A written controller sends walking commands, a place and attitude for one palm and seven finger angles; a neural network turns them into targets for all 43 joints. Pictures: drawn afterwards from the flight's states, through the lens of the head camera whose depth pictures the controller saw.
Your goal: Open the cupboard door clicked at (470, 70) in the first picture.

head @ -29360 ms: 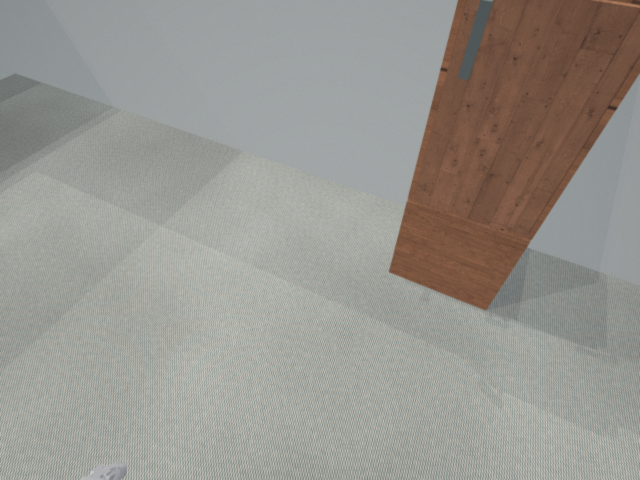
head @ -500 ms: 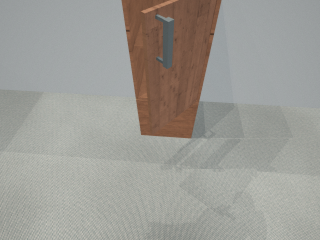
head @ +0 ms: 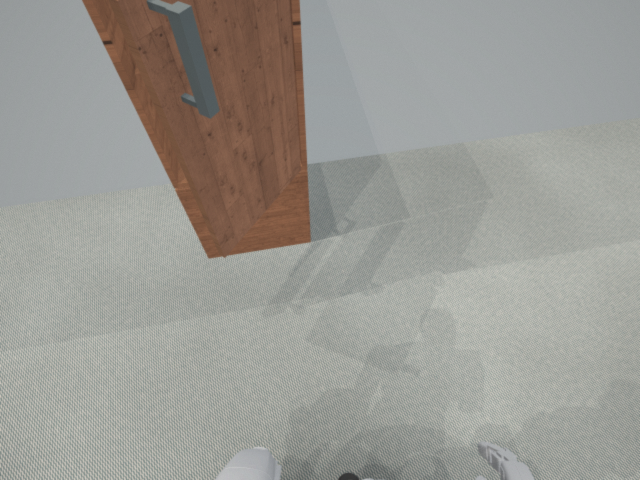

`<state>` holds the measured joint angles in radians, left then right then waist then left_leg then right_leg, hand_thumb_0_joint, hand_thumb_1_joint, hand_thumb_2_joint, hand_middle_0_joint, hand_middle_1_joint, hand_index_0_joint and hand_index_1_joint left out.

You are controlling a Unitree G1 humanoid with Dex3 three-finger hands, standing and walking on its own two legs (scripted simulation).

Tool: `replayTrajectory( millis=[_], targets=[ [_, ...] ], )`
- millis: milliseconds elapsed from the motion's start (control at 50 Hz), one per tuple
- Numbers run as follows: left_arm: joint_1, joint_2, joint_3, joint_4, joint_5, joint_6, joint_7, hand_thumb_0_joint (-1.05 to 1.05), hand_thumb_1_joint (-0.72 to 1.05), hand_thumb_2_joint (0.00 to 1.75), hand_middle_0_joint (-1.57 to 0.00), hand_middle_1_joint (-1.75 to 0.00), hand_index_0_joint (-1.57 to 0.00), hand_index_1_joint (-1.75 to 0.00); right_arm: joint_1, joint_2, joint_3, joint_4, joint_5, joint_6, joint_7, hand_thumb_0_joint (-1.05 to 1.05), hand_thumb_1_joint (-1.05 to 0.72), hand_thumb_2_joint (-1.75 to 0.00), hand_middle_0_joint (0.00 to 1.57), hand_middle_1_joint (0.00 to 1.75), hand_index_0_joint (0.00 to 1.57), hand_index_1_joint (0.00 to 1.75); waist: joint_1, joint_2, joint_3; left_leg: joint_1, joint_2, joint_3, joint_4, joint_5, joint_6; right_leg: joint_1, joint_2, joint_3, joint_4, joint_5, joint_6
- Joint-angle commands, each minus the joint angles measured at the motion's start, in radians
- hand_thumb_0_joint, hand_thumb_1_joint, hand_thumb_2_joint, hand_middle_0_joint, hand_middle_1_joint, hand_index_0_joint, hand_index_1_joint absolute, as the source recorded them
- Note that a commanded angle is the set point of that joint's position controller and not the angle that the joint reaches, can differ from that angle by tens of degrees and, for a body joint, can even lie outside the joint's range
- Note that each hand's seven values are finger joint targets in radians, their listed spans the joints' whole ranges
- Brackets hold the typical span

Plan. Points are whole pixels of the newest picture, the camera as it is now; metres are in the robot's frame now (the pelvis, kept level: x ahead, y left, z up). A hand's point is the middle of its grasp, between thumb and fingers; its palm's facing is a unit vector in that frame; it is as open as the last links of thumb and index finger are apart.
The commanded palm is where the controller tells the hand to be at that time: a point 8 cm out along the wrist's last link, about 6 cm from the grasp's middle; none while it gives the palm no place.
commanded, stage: walk to a spot facing it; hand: left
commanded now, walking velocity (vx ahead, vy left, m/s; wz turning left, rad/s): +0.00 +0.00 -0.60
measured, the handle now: (184, 61) +0.60 +0.25 +0.15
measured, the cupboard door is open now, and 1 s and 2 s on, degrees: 48 48 48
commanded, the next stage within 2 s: none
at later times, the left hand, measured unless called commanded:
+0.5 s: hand (196, 448) +0.16 +0.20 -0.19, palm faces -0.30 -0.91 -0.28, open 7.4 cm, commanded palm none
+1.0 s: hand (257, 426) +0.19 +0.12 -0.18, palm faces -0.57 -0.80 -0.21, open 7.4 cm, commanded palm none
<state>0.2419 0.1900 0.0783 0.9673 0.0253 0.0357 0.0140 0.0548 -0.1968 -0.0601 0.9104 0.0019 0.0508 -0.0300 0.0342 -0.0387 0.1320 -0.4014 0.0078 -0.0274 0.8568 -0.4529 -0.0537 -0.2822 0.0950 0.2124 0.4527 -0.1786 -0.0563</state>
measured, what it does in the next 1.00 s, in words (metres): steps on the spot, turning right: left foot, then right foot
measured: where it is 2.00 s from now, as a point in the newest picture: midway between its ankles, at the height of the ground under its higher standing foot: (449, 455)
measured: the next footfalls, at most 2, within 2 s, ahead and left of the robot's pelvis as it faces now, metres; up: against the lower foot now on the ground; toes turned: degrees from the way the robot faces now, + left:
left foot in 0.12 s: +0.07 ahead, +0.16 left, +0.00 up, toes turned -16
right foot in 0.36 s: +0.03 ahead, -0.14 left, +0.00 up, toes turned -12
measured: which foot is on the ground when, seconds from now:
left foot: up 0.00-0.10, down 0.12-0.74, up 0.76-1.00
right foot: down 0.00-0.10, up 0.12-0.34, down 0.36-0.52, up 0.54-0.74, down 0.76-1.00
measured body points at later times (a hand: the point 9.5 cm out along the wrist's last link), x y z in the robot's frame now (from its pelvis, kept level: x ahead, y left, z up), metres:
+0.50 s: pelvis +0.00 +0.02 -0.02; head +0.06 +0.01 +0.42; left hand +0.17 +0.25 -0.17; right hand -0.01 -0.27 -0.15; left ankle +0.04 +0.15 -0.74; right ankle -0.01 -0.13 -0.75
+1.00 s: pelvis +0.03 -0.01 -0.01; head +0.08 -0.04 +0.44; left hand +0.22 +0.16 -0.16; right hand -0.05 -0.27 -0.14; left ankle +0.12 +0.09 -0.73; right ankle -0.05 -0.11 -0.75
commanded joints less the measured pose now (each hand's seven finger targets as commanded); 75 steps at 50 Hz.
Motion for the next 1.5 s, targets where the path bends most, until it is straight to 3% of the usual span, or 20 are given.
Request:
replayTrajectory(
  millis=[0,40,80,100,280,320,340,460,500,680,720,760,960,1000,1020,1140,1260,1300,1340,1480],
  targets=[
    [0.014,0.228,0.061,-0.076,0.003,-0.008,0.008,0.00,0.90,0.90,-0.20,-0.30,-0.20,-0.30,0.028,-0.093,-0.025,-0.072,0.003,-0.032,-0.012,0.00,-0.90,-0.90,0.20,0.30,0.20,0.30,-0.009,-0.105,-0.191,0.037,-0.013,-0.011,-0.168,0.026,0.014,0.155,-0.232,0.308,-0.071,0.324,-0.114],
    [-0.037,0.214,0.056,-0.091,-0.004,-0.005,0.008,0.00,0.90,0.90,-0.20,-0.30,-0.20,-0.30,0.119,-0.110,-0.028,-0.047,0.005,-0.043,-0.021,0.00,-0.90,-0.90,0.20,0.30,0.20,0.30,-0.059,-0.084,-0.226,0.247,0.002,-0.018,-0.409,0.160,0.024,0.036,-0.191,0.278,-0.012,0.270,-0.050],
    [-0.033,0.128,0.033,-0.136,-0.025,-0.005,-0.015,0.00,0.90,0.90,-0.20,-0.30,-0.20,-0.30,0.146,-0.268,-0.056,-0.058,-0.023,-0.057,-0.033,0.00,-0.90,-0.90,0.20,0.30,0.20,0.30,-0.064,0.348,-0.210,0.472,0.394,-0.392,-0.602,0.231,0.173,-0.331,0.018,-0.023,0.297,-0.303,0.068],
    [-0.074,0.165,0.040,-0.163,-0.012,-0.012,-0.024,0.00,0.90,0.90,-0.20,-0.30,-0.20,-0.30,0.143,-0.280,-0.054,-0.077,-0.031,-0.051,-0.038,0.00,-0.90,-0.90,0.20,0.30,0.20,0.30,-0.072,0.293,-0.157,0.326,0.502,-0.422,-0.608,0.312,0.263,-0.323,-0.035,-0.130,0.516,-0.419,0.099],
    [0.008,0.170,0.033,-0.134,-0.009,-0.007,-0.058,0.00,0.90,0.90,-0.20,-0.30,-0.20,-0.30,0.094,-0.257,-0.049,-0.108,-0.033,-0.041,-0.010,0.00,-0.90,-0.90,0.20,0.30,0.20,0.30,0.011,0.188,-0.164,0.086,0.246,0.055,-0.263,0.447,0.076,0.123,-0.066,-0.297,0.119,-0.060,0.065],
    [0.067,0.356,0.066,-0.125,0.003,-0.025,-0.028,0.00,0.90,0.90,-0.20,-0.30,-0.20,-0.30,0.066,-0.134,-0.022,-0.171,-0.010,-0.037,0.005,0.00,-0.90,-0.90,0.20,0.30,0.20,0.30,0.044,-0.277,-0.172,-0.188,0.040,0.150,0.150,-0.184,-0.023,0.228,-0.470,0.311,-0.152,0.253,-0.127],
    [0.078,0.399,0.069,-0.126,-0.002,-0.019,-0.019,0.00,0.90,0.90,-0.20,-0.30,-0.20,-0.30,0.077,-0.160,-0.016,-0.171,-0.006,-0.033,0.004,0.00,-0.90,-0.90,0.20,0.30,0.20,0.30,0.063,-0.238,-0.190,-0.170,0.073,0.033,0.243,-0.233,-0.003,0.162,-0.505,0.342,-0.148,0.089,-0.213],
    [-0.138,0.263,0.037,-0.151,-0.010,-0.001,-0.008,0.00,0.90,0.90,-0.20,-0.30,-0.20,-0.30,0.272,-0.151,-0.014,-0.050,-0.007,-0.053,-0.006,0.00,-0.90,-0.90,0.20,0.30,0.20,0.30,-0.103,-0.049,-0.236,0.256,0.058,0.051,-0.370,0.178,0.005,-0.085,-0.243,0.089,0.119,0.248,-0.033],
    [-0.143,0.172,0.014,-0.198,-0.021,0.011,-0.029,0.00,0.90,0.90,-0.20,-0.30,-0.20,-0.30,0.270,-0.309,-0.041,-0.068,-0.040,-0.065,-0.017,0.00,-0.90,-0.90,0.20,0.30,0.20,0.30,-0.092,0.380,-0.168,0.286,0.476,-0.378,-0.632,0.244,0.188,-0.327,-0.049,-0.186,0.537,-0.413,0.096],
    [-0.075,0.148,0.009,-0.147,-0.012,-0.005,-0.058,0.00,0.90,0.90,-0.20,-0.30,-0.20,-0.30,0.219,-0.268,-0.036,-0.067,-0.032,-0.055,-0.004,0.00,-0.90,-0.90,0.20,0.30,0.20,0.30,-0.028,0.232,-0.191,0.187,0.306,0.103,-0.321,0.518,0.083,0.064,-0.081,-0.321,0.107,-0.120,0.064],
    [0.033,0.311,0.046,-0.114,0.005,-0.026,-0.033,0.00,0.90,0.90,-0.20,-0.30,-0.20,-0.30,0.191,-0.150,-0.019,-0.120,-0.013,-0.048,0.011,0.00,-0.90,-0.90,0.20,0.30,0.20,0.30,0.018,-0.234,-0.198,-0.185,0.110,0.251,0.027,-0.063,-0.031,0.344,-0.419,0.186,-0.157,0.062,-0.081],
    [0.061,0.333,0.057,-0.110,-0.008,-0.021,-0.016,0.00,0.90,0.90,-0.20,-0.30,-0.20,-0.30,0.084,-0.159,-0.014,-0.151,-0.012,-0.044,0.013,0.00,-0.90,-0.90,0.20,0.30,0.20,0.30,0.063,-0.179,-0.130,-0.297,0.102,0.046,0.268,-0.156,-0.012,0.217,-0.455,0.314,-0.200,-0.183,-0.198],
    [-0.090,0.224,0.044,-0.111,-0.003,-0.047,-0.029,0.00,0.90,0.90,-0.20,-0.30,-0.20,-0.30,0.235,-0.122,-0.024,-0.067,-0.019,-0.084,0.024,0.00,-0.90,-0.90,0.20,0.30,0.20,0.30,-0.091,-0.059,-0.133,0.316,0.033,0.117,-0.381,0.142,-0.001,-0.159,-0.219,0.105,-0.053,-0.307,-0.070],
    [-0.139,0.107,0.016,-0.177,-0.015,-0.046,-0.049,0.00,0.90,0.90,-0.20,-0.30,-0.20,-0.30,0.452,-0.306,-0.060,-0.019,-0.053,-0.101,-0.003,0.00,-0.90,-0.90,0.20,0.30,0.20,0.30,-0.188,0.413,-0.180,0.562,0.493,-0.446,-0.672,-0.253,0.161,-0.513,-0.014,-0.209,0.494,-0.457,0.054],
    [-0.229,0.149,0.026,-0.222,-0.008,-0.063,-0.063,0.00,0.90,0.90,-0.20,-0.30,-0.20,-0.30,0.454,-0.307,-0.060,-0.027,-0.038,-0.106,-0.014,0.00,-0.90,-0.90,0.20,0.30,0.20,0.30,-0.184,0.200,-0.123,0.502,0.561,-0.475,-0.687,-0.181,0.241,-0.542,-0.139,-0.172,0.584,-0.399,0.056],
    [-0.208,0.076,0.011,-0.156,0.006,-0.039,-0.099,0.00,0.90,0.90,-0.20,-0.30,-0.20,-0.30,0.338,-0.178,-0.014,-0.015,-0.043,-0.123,0.002,0.00,-0.90,-0.90,0.20,0.30,0.20,0.30,-0.086,0.236,-0.091,0.361,0.333,0.045,-0.629,0.264,0.133,-0.423,-0.199,-0.258,0.537,-0.128,0.079],
    [-0.211,0.090,0.010,-0.139,0.004,-0.036,-0.095,0.00,0.90,0.90,-0.20,-0.30,-0.20,-0.30,0.336,-0.198,-0.020,0.014,-0.050,-0.106,0.017,0.00,-0.90,-0.90,0.20,0.30,0.20,0.30,-0.059,0.203,-0.080,0.237,0.339,0.183,-0.571,0.241,0.107,-0.098,-0.135,-0.361,0.232,-0.111,0.049],
    [0.012,0.160,0.031,-0.063,0.008,-0.053,-0.083,0.00,0.90,0.90,-0.20,-0.30,-0.20,-0.30,0.298,-0.187,-0.012,0.008,-0.038,-0.102,0.023,0.00,-0.90,-0.90,0.20,0.30,0.20,0.30,0.057,0.065,-0.174,0.094,0.259,0.267,-0.221,0.391,0.056,0.284,-0.097,-0.344,0.093,-0.113,-0.001],
    [0.243,0.358,0.077,0.002,-0.013,-0.065,-0.044,0.00,0.90,0.90,-0.20,-0.30,-0.20,-0.30,0.175,-0.105,0.005,-0.080,-0.011,-0.105,0.033,0.00,-0.90,-0.90,0.20,0.30,0.20,0.30,0.150,-0.289,-0.247,-0.364,0.089,0.165,0.389,-0.194,0.009,0.498,-0.533,0.373,-0.235,-0.317,-0.194],
    [-0.074,0.193,0.029,-0.060,0.003,-0.083,-0.023,0.00,0.90,0.90,-0.20,-0.30,-0.20,-0.30,0.242,-0.063,-0.005,0.013,-0.032,-0.078,0.045,0.00,-0.90,-0.90,0.20,0.30,0.20,0.30,-0.059,-0.088,-0.148,-0.062,0.149,0.098,0.035,0.120,-0.006,0.013,-0.337,-0.037,-0.229,-0.160,-0.125]
  ],
)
